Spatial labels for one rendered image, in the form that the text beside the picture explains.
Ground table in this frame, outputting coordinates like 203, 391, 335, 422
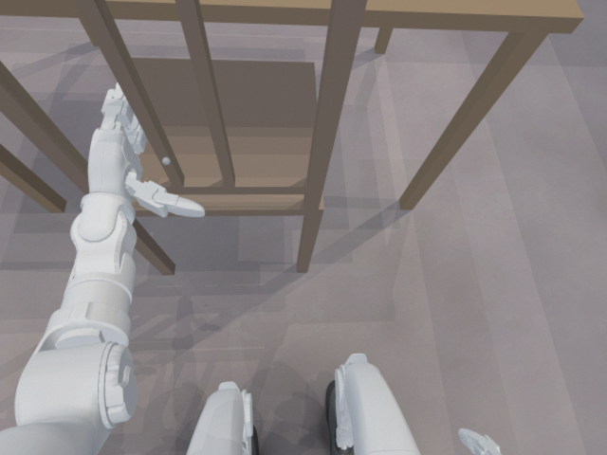
0, 0, 584, 213

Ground left robot forearm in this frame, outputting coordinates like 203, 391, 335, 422
14, 191, 137, 427

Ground right robot thigh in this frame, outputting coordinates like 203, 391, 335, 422
335, 362, 420, 455

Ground right robot shin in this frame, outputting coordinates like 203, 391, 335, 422
336, 354, 367, 447

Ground chair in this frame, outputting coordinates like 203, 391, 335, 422
0, 0, 367, 275

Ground robot right hand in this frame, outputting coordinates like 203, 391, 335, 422
458, 428, 502, 455

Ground robot left upper arm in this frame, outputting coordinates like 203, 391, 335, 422
0, 341, 138, 455

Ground robot left hand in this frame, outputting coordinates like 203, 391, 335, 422
88, 83, 205, 217

